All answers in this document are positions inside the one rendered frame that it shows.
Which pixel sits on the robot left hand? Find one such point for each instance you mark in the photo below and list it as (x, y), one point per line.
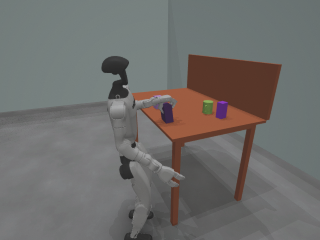
(166, 98)

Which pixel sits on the robot right forearm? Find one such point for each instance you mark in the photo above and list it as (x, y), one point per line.
(145, 159)

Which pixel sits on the right robot upper arm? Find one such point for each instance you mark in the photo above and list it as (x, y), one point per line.
(118, 115)

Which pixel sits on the left robot foot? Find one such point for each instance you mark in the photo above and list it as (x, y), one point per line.
(131, 213)

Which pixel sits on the right robot shin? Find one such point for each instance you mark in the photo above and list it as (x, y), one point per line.
(140, 216)

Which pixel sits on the table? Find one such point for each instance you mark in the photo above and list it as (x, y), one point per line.
(249, 87)

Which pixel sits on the sponge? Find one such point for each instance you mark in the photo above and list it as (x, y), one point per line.
(167, 115)

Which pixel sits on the robot right hand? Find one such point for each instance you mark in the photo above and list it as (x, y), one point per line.
(166, 174)

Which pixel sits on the robot left forearm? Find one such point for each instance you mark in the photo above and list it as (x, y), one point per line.
(146, 103)

